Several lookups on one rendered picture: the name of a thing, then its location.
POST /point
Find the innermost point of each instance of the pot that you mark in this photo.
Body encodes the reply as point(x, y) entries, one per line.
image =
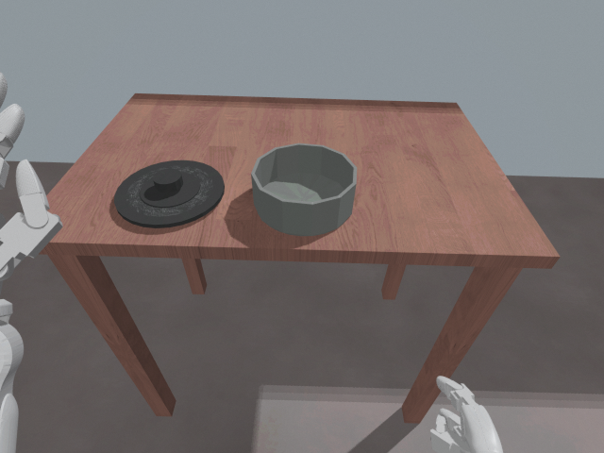
point(304, 189)

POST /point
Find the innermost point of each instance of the lid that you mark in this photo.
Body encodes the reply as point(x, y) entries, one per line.
point(139, 202)

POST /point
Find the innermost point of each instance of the left robot hand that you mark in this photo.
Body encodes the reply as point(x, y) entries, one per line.
point(24, 234)

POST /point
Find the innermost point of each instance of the table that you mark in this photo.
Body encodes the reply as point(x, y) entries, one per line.
point(428, 192)

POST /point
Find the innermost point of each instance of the robot left forearm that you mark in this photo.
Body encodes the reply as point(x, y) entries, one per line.
point(11, 354)

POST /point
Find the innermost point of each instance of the right robot hand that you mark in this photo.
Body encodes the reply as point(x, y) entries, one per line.
point(472, 432)

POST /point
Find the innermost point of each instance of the knob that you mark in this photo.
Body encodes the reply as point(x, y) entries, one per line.
point(168, 180)

